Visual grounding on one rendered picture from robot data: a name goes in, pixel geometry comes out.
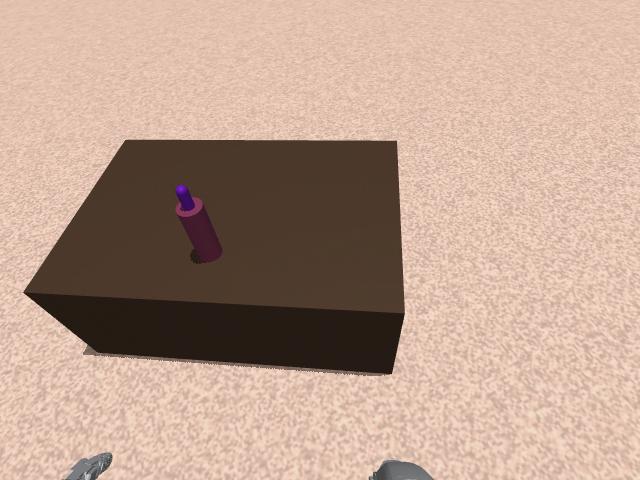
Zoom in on left robot hand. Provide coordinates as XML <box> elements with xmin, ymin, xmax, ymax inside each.
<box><xmin>62</xmin><ymin>453</ymin><xmax>113</xmax><ymax>480</ymax></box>

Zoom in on bottle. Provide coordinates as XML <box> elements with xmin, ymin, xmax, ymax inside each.
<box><xmin>176</xmin><ymin>185</ymin><xmax>222</xmax><ymax>262</ymax></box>

